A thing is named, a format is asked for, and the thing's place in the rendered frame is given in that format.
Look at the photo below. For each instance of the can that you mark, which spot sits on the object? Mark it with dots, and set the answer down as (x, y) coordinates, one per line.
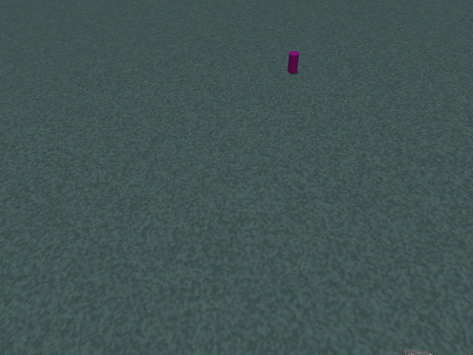
(293, 61)

